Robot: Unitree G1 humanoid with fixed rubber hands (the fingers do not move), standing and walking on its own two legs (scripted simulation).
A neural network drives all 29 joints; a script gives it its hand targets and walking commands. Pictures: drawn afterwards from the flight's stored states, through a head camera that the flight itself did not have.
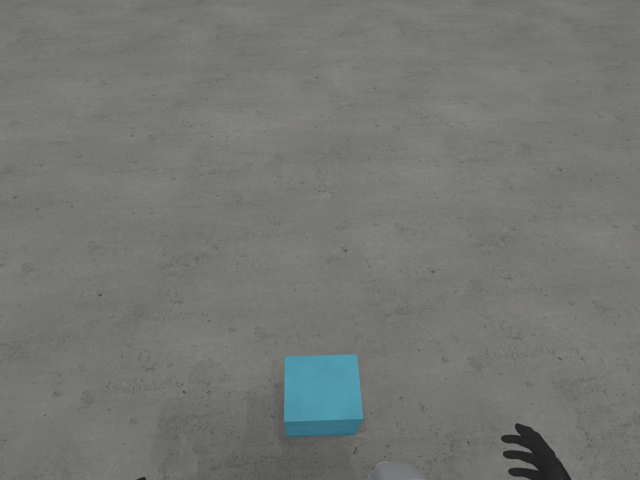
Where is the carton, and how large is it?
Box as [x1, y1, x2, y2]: [284, 354, 362, 436]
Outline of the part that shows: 356,354 285,356 284,423 287,436 336,435 355,433 362,420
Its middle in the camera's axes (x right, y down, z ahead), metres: +0.01 +0.45 +1.09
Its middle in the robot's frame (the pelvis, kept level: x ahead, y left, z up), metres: +0.38 +0.00 -0.67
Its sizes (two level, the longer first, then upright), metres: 0.195 0.162 0.204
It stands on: the floor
